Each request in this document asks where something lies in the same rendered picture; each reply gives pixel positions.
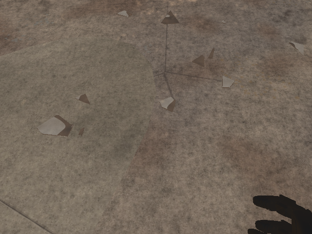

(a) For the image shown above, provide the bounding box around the right robot hand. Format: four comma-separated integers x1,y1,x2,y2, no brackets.
248,194,312,234

